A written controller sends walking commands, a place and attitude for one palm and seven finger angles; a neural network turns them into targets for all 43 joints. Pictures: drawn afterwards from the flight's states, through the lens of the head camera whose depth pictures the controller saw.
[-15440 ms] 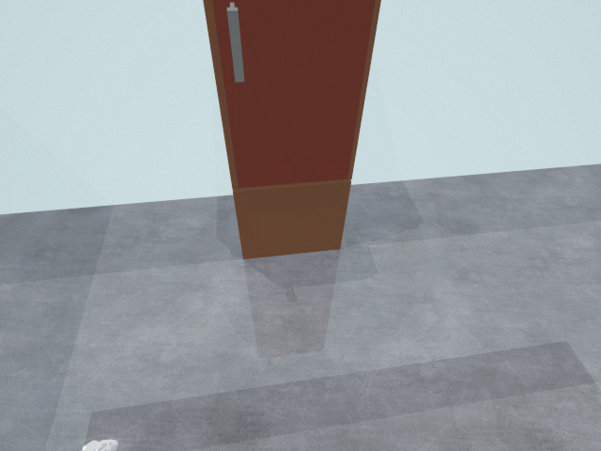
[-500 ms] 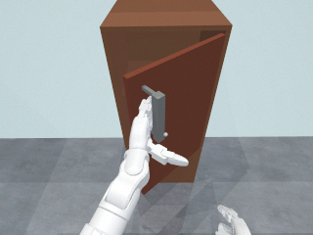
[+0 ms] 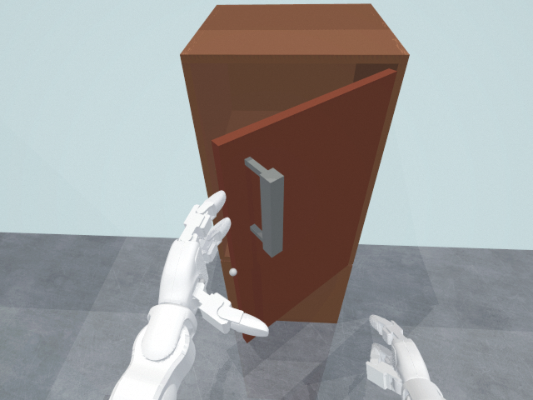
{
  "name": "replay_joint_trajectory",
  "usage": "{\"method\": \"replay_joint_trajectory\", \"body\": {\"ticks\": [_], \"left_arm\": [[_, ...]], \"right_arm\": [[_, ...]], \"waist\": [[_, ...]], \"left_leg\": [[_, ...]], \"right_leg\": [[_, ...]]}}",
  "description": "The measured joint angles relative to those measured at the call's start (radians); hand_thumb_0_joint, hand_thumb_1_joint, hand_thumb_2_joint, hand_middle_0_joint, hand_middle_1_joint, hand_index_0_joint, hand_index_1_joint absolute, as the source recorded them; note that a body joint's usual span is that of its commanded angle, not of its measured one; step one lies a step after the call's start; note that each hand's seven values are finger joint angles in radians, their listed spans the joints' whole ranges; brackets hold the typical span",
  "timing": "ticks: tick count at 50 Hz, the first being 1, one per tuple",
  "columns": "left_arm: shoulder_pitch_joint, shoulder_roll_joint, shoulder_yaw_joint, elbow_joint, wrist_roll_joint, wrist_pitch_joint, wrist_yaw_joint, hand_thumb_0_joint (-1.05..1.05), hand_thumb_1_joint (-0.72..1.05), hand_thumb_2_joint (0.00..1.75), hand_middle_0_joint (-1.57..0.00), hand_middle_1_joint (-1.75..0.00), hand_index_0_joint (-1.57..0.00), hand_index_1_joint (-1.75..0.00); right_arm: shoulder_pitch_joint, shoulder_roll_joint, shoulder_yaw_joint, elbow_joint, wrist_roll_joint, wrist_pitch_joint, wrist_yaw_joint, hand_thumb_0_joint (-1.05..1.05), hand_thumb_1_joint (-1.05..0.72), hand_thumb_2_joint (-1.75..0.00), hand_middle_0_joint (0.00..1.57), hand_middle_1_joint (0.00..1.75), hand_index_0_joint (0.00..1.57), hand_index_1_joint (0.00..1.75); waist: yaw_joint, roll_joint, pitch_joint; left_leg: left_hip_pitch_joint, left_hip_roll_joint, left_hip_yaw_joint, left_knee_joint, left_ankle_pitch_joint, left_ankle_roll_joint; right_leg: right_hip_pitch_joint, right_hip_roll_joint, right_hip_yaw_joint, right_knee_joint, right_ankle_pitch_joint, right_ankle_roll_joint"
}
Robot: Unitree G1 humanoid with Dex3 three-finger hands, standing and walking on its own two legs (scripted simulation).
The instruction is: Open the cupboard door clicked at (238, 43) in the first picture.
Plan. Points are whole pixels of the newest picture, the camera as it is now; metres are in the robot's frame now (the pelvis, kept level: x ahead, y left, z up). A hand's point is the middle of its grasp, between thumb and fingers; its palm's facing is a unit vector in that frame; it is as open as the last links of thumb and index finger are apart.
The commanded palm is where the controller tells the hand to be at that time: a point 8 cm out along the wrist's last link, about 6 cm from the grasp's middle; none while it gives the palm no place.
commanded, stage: slide the hand sideways off the handle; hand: left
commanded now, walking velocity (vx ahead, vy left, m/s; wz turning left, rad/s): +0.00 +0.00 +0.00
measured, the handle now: (263, 208) +0.36 +0.05 +0.13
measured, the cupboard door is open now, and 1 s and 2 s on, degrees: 42 42 42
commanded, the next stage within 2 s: draw the hand back to the body in 0.24 s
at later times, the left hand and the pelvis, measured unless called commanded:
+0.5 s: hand (198, 282) +0.22 +0.11 +0.13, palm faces -0.01 -1.00 -0.03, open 16.3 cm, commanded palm +0.19 +0.17 +0.14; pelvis +0.00 +0.01 +0.00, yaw +0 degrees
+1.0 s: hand (124, 290) +0.20 +0.19 +0.15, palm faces +0.21 -0.95 -0.25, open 15.3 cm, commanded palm +0.16 +0.24 +0.16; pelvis +0.00 +0.01 +0.00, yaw +0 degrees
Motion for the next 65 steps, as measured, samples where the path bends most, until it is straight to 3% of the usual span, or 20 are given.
{"method": "replay_joint_trajectory", "body": {"ticks": [12, 22, 43, 47, 51, 57, 65], "left_arm": [[0.117, 0.052, 0.099, -0.081, -0.046, -0.021, -0.085, -0.01, -0.50, 0.30, -0.15, -0.30, -0.15, -0.30], [0.125, 0.053, 0.085, -0.106, -0.048, -0.030, -0.095, -0.01, -0.50, 0.30, -0.15, -0.30, -0.15, -0.30], [0.164, 0.154, 0.305, -0.131, -0.154, 0.000, -0.211, -0.01, -0.47, 0.31, -0.15, -0.30, -0.15, -0.30], [0.199, 0.199, 0.307, -0.130, -0.054, -0.109, -0.119, -0.01, -0.39, 0.34, -0.16, -0.30, -0.16, -0.30], [0.231, 0.209, 0.316, -0.125, -0.004, -0.202, -0.060, -0.01, -0.28, 0.39, -0.16, -0.30, -0.16, -0.30], [0.253, 0.219, 0.345, -0.097, 0.023, -0.270, -0.025, -0.01, -0.09, 0.47, -0.17, -0.30, -0.17, -0.31], [0.262, 0.248, 0.418, -0.068, 0.026, -0.299, -0.009, 0.00, 0.18, 0.59, -0.18, -0.30, -0.18, -0.31]], "right_arm": [[0.047, -0.010, 0.007, 0.012, 0.006, -0.064, -0.013, 0.01, -0.91, -0.90, 0.20, 0.30, 0.20, 0.30], [0.073, -0.025, 0.000, 0.029, 0.007, -0.125, -0.025, 0.01, -0.91, -0.90, 0.20, 0.30, 0.20, 0.30], [0.071, -0.037, 0.009, 0.051, 0.024, -0.195, -0.058, 0.01, -0.91, -0.90, 0.20, 0.30, 0.20, 0.30], [0.066, -0.031, 0.003, 0.062, -0.005, -0.216, -0.058, 0.01, -0.91, -0.90, 0.20, 0.30, 0.20, 0.30], [0.069, -0.029, -0.005, 0.075, -0.019, -0.217, -0.052, 0.01, -0.90, -0.90, 0.20, 0.30, 0.20, 0.30], [0.075, -0.028, -0.015, 0.108, -0.025, -0.205, -0.052, 0.01, -0.90, -0.90, 0.20, 0.30, 0.20, 0.30], [0.079, -0.026, -0.029, 0.134, -0.022, -0.193, -0.058, 0.01, -0.90, -0.90, 0.20, 0.30, 0.20, 0.30]], "waist": [[0.001, 0.000, -0.008], [-0.004, 0.003, -0.007], [0.013, 0.008, -0.019], [0.011, 0.008, 0.000], [0.016, 0.003, 0.025], [0.019, 0.004, 0.048], [0.017, 0.007, 0.054]], "left_leg": [[-0.015, -0.001, 0.000, 0.027, -0.022, 0.002], [-0.038, -0.011, 0.001, 0.054, -0.033, 0.009], [-0.034, -0.008, -0.006, 0.056, -0.027, 0.011], [-0.014, -0.005, -0.004, 0.031, -0.014, 0.011], [0.009, -0.005, 0.000, -0.010, 0.009, 0.012], [0.040, -0.008, 0.007, -0.058, 0.033, 0.015], [0.067, -0.009, 0.016, -0.092, 0.043, 0.018]], "right_leg": [[-0.015, -0.002, 0.000, 0.028, -0.022, 0.003], [-0.039, -0.011, 0.000, 0.058, -0.035, 0.010], [-0.022, -0.008, -0.006, 0.037, -0.019, 0.013], [0.000, -0.005, -0.004, 0.005, -0.002, 0.012], [0.023, -0.004, 0.001, -0.037, 0.023, 0.014], [0.050, -0.007, 0.009, -0.082, 0.047, 0.018], [0.074, -0.006, 0.018, -0.114, 0.060, 0.021]]}}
